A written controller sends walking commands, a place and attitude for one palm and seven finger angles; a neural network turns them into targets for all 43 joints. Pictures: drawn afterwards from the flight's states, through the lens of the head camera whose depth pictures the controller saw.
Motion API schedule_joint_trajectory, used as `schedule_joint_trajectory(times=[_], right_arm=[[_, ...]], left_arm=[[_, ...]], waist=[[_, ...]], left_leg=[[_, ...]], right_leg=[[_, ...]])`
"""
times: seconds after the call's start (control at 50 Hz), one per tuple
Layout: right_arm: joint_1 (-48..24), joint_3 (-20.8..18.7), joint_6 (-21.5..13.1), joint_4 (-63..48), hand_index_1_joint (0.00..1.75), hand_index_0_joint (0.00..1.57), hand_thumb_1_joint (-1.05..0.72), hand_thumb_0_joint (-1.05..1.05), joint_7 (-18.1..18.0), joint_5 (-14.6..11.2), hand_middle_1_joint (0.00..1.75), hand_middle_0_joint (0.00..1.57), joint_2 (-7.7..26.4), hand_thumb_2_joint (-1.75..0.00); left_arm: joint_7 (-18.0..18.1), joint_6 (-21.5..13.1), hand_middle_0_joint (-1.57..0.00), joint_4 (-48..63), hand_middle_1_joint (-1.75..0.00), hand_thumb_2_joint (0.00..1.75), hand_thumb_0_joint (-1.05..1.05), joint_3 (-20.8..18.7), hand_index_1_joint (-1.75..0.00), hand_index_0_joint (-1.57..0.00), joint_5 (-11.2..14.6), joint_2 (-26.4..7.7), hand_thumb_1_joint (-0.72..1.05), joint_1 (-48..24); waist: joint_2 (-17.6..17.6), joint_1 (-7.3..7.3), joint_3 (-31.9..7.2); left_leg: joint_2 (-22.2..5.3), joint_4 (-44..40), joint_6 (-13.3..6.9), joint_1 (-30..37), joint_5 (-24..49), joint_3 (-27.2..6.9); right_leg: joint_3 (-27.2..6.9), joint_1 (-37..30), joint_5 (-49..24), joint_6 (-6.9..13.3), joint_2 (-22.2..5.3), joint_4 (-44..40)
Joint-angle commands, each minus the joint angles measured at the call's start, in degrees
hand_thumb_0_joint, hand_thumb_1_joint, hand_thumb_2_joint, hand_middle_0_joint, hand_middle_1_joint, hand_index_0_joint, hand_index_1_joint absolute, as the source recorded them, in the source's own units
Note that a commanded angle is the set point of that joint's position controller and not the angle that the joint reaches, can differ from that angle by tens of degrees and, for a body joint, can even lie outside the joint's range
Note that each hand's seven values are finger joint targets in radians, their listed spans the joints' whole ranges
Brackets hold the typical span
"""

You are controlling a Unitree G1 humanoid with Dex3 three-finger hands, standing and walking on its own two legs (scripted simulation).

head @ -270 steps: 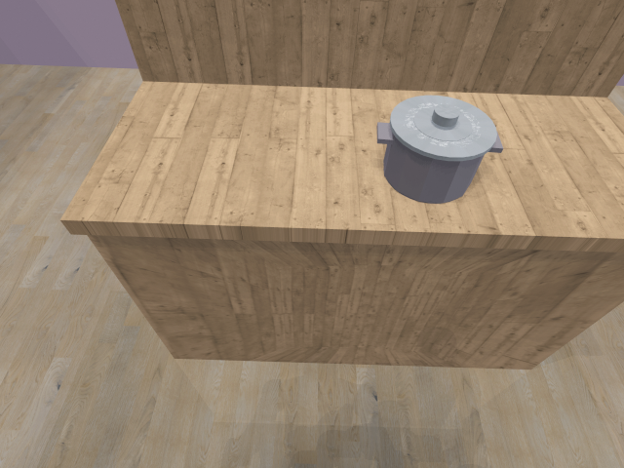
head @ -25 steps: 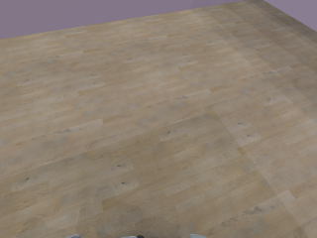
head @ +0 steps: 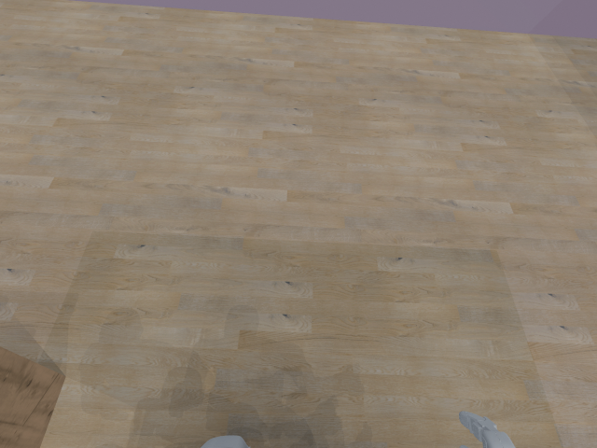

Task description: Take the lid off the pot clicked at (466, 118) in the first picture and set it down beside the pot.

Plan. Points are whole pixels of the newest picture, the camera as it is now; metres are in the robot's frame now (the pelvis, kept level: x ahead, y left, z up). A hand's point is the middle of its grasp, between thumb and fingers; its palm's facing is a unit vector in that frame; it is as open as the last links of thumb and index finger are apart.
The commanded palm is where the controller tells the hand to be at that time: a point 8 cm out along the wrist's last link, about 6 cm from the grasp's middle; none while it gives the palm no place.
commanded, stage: turn to face it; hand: left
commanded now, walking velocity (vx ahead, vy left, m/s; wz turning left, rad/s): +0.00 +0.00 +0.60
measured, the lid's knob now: out of the picture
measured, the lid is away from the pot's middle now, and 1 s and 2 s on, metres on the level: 0.00 0.00 0.00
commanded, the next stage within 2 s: none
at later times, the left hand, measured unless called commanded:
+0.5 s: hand out of the picture +0.08 +0.20 -0.13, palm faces +0.27 -0.92 -0.30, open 7.4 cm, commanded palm none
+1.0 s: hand out of the picture -0.08 +0.24 -0.17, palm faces +0.59 -0.77 -0.25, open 7.4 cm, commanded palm none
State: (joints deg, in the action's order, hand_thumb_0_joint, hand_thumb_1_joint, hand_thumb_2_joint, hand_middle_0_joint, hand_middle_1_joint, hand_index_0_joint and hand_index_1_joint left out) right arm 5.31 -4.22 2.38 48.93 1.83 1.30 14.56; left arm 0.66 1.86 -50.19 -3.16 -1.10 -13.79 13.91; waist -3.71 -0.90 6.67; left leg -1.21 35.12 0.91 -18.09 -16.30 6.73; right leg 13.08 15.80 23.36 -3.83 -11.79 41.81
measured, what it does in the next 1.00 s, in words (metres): steps on the spot, turning left: right foot, then left foot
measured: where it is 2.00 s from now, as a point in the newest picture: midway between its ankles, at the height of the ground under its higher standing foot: outside the picture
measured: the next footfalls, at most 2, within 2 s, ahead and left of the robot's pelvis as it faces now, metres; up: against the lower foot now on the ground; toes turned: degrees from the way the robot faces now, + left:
right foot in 0.42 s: +0.07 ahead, -0.13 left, +0.00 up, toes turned +13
left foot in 0.86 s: +0.00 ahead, +0.11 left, +0.00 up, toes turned +37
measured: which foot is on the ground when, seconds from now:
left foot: down 0.00-0.42, up 0.44-0.84, down 0.86-1.00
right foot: up 0.00-0.40, down 0.42-0.86, up 0.88-1.00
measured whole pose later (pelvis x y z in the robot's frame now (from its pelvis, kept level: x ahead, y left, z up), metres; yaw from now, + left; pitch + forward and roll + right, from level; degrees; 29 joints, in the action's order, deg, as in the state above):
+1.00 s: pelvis +0.00 +0.02 +0.01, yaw +35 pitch +1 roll -2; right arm 6.8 -3.0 1.1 48.2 0.5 1.1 13.4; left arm 1.1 4.2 -51.6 -4.6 -1.0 -17.1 11.9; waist -3.6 -0.9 6.8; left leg 1.0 33.4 -3.8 -17.4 -16.8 2.5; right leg 3.1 27.4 26.8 -6.1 -6.8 66.5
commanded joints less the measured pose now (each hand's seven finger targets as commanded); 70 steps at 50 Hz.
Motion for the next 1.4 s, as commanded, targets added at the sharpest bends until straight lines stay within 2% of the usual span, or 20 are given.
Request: schedule_joint_trajectory(times=[0.0, 0.08, 0.26, 0.36, 0.38, 0.4, 0.42, 0.48, 0.52, 0.7, 0.78, 0.8, 0.82, 0.84, 0.86, 0.88, 0.94, 0.98, 1.28, 1.38], right_arm=[[15.3, -3.97, -1.64, -0.75, 0.3, 0.2, -0.9, 0.0, -1.75, -0.85, 0.3, 0.2, 15.55, -0.9], [2.53, -2.16, -1.93, -4.38, 0.3, 0.2, -0.9, 0.0, -2.33, -0.29, 0.3, 0.2, 10.59, -0.9], [5.27, -3.23, -1.27, -3.38, 0.3, 0.2, -0.9, 0.0, -1.94, 0.1, 0.3, 0.2, 11.22, -0.9], [2.72, -3.52, -0.8, -4.03, 0.3, 0.2, -0.9, 0.0, -1.88, -0.44, 0.3, 0.2, 10.43, -0.9], [3.04, -3.22, -0.83, -4.43, 0.3, 0.2, -0.9, 0.0, -1.6, -0.96, 0.3, 0.2, 8.06, -0.9], [3.65, -2.43, -0.96, -5.73, 0.3, 0.2, -0.9, 0.0, -1.33, -1.23, 0.3, 0.2, 3.63, -0.9], [3.7, -2.6, -0.75, -5.89, 0.3, 0.2, -0.9, 0.0, -1.64, -0.21, 0.3, 0.2, 5.19, -0.9], [4.37, -2.74, 0.44, -2.78, 0.3, 0.2, -0.9, 0.0, -0.8, -0.14, 0.3, 0.2, 5.48, -0.9], [4.59, -2.25, 0.7, -1.88, 0.3, 0.2, -0.9, 0.0, -0.26, -0.17, 0.3, 0.2, 4.64, -0.9], [-2.74, -0.6, 0.4, -3.45, 0.3, 0.2, -0.9, 0.0, 0.24, -0.68, 0.3, 0.2, 3.07, -0.9], [0.75, -0.65, -0.57, -3.52, 0.3, 0.2, -0.9, 0.0, -0.08, -0.65, 0.3, 0.2, 4.09, -0.9], [3.85, -1.18, -0.91, -3.09, 0.3, 0.2, -0.9, 0.0, -0.16, -0.38, 0.3, 0.2, 5.62, -0.9], [8.72, -2.63, -1.6, -2.48, 0.3, 0.2, -0.9, 0.0, -0.49, 0.02, 0.3, 0.2, 11.01, -0.9], [12.97, -4.26, -1.64, -2.02, 0.3, 0.2, -0.9, 0.0, -0.85, -0.42, 0.3, 0.2, 17.58, -0.9], [15.86, -3.91, -1.36, -0.09, 0.3, 0.2, -0.9, 0.0, -1.37, -0.89, 0.3, 0.2, 16.71, -0.9], [13.39, -3.58, -1.39, -1.19, 0.3, 0.2, -0.9, 0.0, -2.14, -0.71, 0.3, 0.2, 15.42, -0.9], [3.96, -1.91, -1.78, -3.67, 0.3, 0.2, -0.9, 0.0, -2.42, -0.32, 0.3, 0.2, 10.72, -0.9], [2.93, -1.71, -2.0, -4.02, 0.3, 0.2, -0.9, 0.0, -2.25, -0.53, 0.3, 0.2, 10.48, -0.9], [11.58, -3.07, -1.43, -1.52, 0.3, 0.2, -0.9, 0.0, -2.54, 0.02, 0.3, 0.2, 10.5, -0.9], [9.81, -3.28, -0.97, -1.61, 0.3, 0.2, -0.9, 0.0, -2.6, -0.01, 0.3, 0.2, 10.3, -0.9]], left_arm=[[0.88, -0.31, -0.2, 8.51, -0.3, 0.9, 0.0, -2.02, -0.3, -0.2, -0.01, -5.96, 0.9, -6.49], [-0.11, 0.06, -0.2, 4.79, -0.3, 0.9, 0.0, -2.66, -0.3, -0.2, -0.01, -6.46, 0.9, -3.16], [0.17, -0.22, -0.2, 7.43, -0.3, 0.9, 0.0, -2.18, -0.3, -0.2, 0.32, -5.12, 0.9, -6.78], [0.58, -1.48, -0.2, 6.63, -0.3, 0.9, 0.0, -2.23, -0.3, -0.2, 0.82, -5.68, 0.9, -0.62], [0.93, -2.1, -0.2, 6.54, -0.3, 0.9, 0.0, -2.67, -0.3, -0.2, 0.4, -8.68, 0.9, 1.48], [1.46, -2.49, -0.2, 6.62, -0.3, 0.9, 0.0, -3.93, -0.3, -0.2, -0.59, -13.85, 0.9, 2.67], [1.46, -2.03, -0.2, 7.28, -0.3, 0.9, 0.0, -3.28, -0.3, -0.2, -0.09, -14.56, 0.9, 1.58], [1.54, -2.05, -0.2, 8.27, -0.3, 0.9, 0.0, -2.32, -0.3, -0.2, 0.16, -8.42, 0.9, -5.2], [1.39, -2.51, -0.2, 8.03, -0.3, 0.9, 0.0, -1.75, -0.3, -0.2, -0.04, -7.23, 0.9, -4.34], [1.2, -1.75, -0.2, 4.65, -0.3, 0.9, 0.0, -2.6, -0.3, -0.2, -0.59, -10.71, 0.9, 2.38], [0.99, -1.27, -0.2, 4.12, -0.3, 0.9, 0.0, -3.2, -0.3, -0.2, -0.41, -11.56, 0.9, 1.37], [0.74, -1.16, -0.2, 4.29, -0.3, 0.9, 0.0, -3.32, -0.3, -0.2, 0.1, -11.68, 0.9, 1.1], [0.33, -1.17, -0.2, 5.44, -0.3, 0.9, 0.0, -3.25, -0.3, -0.2, 0.45, -9.72, 0.9, 1.33], [-0.13, -1.16, -0.2, 8.38, -0.3, 0.9, 0.0, -1.93, -0.3, -0.2, 0.71, -5.82, 0.9, -0.9], [0.71, -0.18, -0.2, 8.71, -0.3, 0.9, 0.0, -1.92, -0.3, -0.2, 0.01, -7.35, 0.9, -4.79], [0.96, -0.21, -0.2, 8.26, -0.3, 0.9, 0.0, -2.05, -0.3, -0.2, 0.34, -6.81, 0.9, -6.61], [0.16, 0.01, -0.2, 5.13, -0.3, 0.9, 0.0, -2.47, -0.3, -0.2, 0.0, -6.94, 0.9, -3.97], [-0.09, 0.19, -0.2, 4.26, -0.3, 0.9, 0.0, -2.48, -0.3, -0.2, -0.14, -7.21, 0.9, -1.87], [0.91, -0.65, -0.2, 8.57, -0.3, 0.9, 0.0, -1.76, -0.3, -0.2, 0.54, -6.35, 0.9, -12.13], [1.23, -0.93, -0.2, 8.48, -0.3, 0.9, 0.0, -1.51, -0.3, -0.2, 1.01, -5.98, 0.9, -8.99]], waist=[[18.9, 7.72, -17.65], [12.06, 1.34, -10.16], [12.2, 3.23, -10.03], [11.52, -0.11, -12.9], [5.2, -1.21, -13.36], [-12.8, -1.83, -12.56], [-10.76, -1.36, -11.46], [-5.65, 2.02, -6.8], [-6.58, 1.86, -6.42], [-8.65, -1.93, -7.09], [-8.29, -0.26, -10.05], [-5.4, 1.73, -11.66], [6.75, 4.6, -15.79], [23.94, 6.76, -16.72], [18.61, 8.04, -17.45], [16.53, 6.78, -15.69], [10.4, 1.9, -8.77], [10.87, 0.88, -9.51], [10.95, 4.41, -10.93], [12.53, 2.87, -12.21]], left_leg=[[-22.54, -9.81, -13.76, 24.39, 48.45, -26.37], [-12.46, -13.51, -9.31, 10.38, 28.45, -17.37], [-11.21, -13.61, -10.8, 8.68, 20.64, -24.51], [-7.35, -6.19, -7.42, 1.83, 22.9, -25.89], [-4.03, -0.74, -4.35, -5.36, 14.73, -23.82], [4.97, 12.33, 1.03, -18.13, -10.03, -11.47], [3.77, 23.96, 1.83, -18.66, -19.59, -11.32], [0.02, 36.46, 2.63, -18.02, -10.08, -10.65], [-0.26, 36.23, 3.75, -17.51, -6.73, -7.71], [-0.38, 14.33, 3.26, -10.01, -8.53, -1.14], [0.65, -0.36, 1.56, -0.8, -3.29, 1.01], [1.03, -7.82, 0.57, 6.91, 3.67, 0.67], [-7.8, -11.99, -3.91, 20.29, 16.5, -10.84], [-23.25, -12.62, -12.86, 25.94, 43.63, -31.09], [-23.58, -11.77, -14.8, 23.22, 40.9, -29.72], [-21.27, -11.49, -14.48, 21.32, 37.08, -28.79], [-13.07, -14.66, -10.09, 10.78, 27.43, -20.7], [-10.62, -15.7, -9.15, 9.5, 24.65, -18.33], [-10.15, -12.19, -12.11, 14.32, 31.01, -32.98], [-7.94, -10.03, -10.75, 8.93, 33.22, -35.64]], right_leg=[[-12.04, 22.07, 13.01, -1.96, 3.68, 26.91], [-13.29, 17.11, -0.15, -2.39, 4.56, 26.55], [-12.99, 11.49, 0.97, -2.02, 8.84, 8.47], [-11.26, -5.38, -9.11, -0.83, 11.33, -13.4], [-16.14, -14.01, -13.13, 0.44, 6.08, -21.4], [-32.78, -20.21, -18.53, 6.53, -10.99, -26.03], [-33.49, -14.07, -23.68, 11.84, -17.32, -25.01], [-20.9, -8.01, -28.15, 10.61, -8.44, -22.06], [-14.6, -9.73, -34.75, 9.9, -6.05, -20.51], [-8.63, -13.27, -40.31, 10.35, -8.49, -17.97], [-5.15, -12.69, -39.77, 7.84, -9.06, -11.05], [-3.1, -8.49, -37.81, 5.51, -8.11, -4.49], [-1.38, 3.72, -25.51, 1.72, -4.23, 8.95], [-3.39, 19.58, 15.46, -2.42, 4.05, 21.77], [-11.05, 20.19, 16.18, -1.59, 3.61, 26.09], [-12.63, 21.94, 12.24, -1.67, 3.64, 28.27], [-13.42, 18.22, 0.31, -2.3, 4.01, 27.88], [-13.34, 16.02, -2.88, -2.63, 4.64, 25.47], [-15.81, 14.88, 1.5, -2.59, 9.54, 9.8], [-15.34, 4.28, 0.14, -0.95, 12.68, -1.22]])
